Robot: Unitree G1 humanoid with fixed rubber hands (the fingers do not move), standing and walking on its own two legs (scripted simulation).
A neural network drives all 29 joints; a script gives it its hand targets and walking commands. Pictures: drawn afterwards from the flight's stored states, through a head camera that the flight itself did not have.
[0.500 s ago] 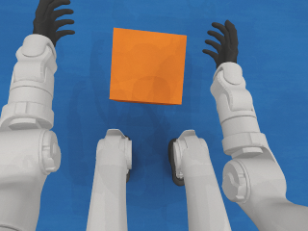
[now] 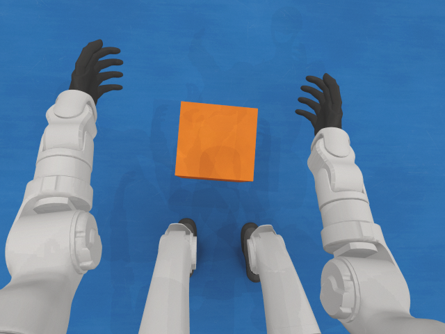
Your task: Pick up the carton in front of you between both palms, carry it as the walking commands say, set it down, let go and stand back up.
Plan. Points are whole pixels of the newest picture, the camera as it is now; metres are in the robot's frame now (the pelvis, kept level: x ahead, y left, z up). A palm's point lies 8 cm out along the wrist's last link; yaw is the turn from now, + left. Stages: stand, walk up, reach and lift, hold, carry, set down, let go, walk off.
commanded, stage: let go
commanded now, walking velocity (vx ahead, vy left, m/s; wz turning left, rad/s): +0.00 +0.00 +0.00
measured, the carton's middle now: (214, 147) +0.46 +0.01 -0.50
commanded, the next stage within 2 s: stand in 1.24 s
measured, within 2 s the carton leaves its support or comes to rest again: neither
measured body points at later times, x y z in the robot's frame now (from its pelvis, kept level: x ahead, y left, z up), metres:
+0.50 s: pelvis +0.07 -0.01 +0.11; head +0.23 +0.01 +0.53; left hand +0.35 +0.24 +0.01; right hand +0.34 -0.22 +0.02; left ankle +0.08 +0.10 -0.59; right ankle +0.06 -0.14 -0.59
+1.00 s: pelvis +0.10 -0.03 +0.15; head +0.11 -0.03 +0.60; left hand +0.25 +0.21 +0.07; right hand +0.28 -0.25 +0.07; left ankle +0.08 +0.10 -0.59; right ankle +0.06 -0.14 -0.59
